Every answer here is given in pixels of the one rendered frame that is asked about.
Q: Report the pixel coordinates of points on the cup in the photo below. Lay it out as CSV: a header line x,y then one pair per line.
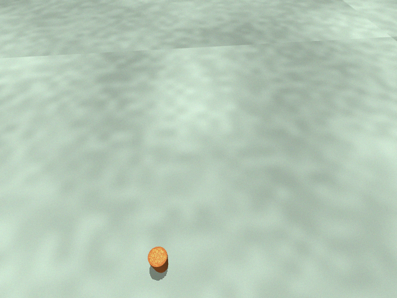
x,y
158,259

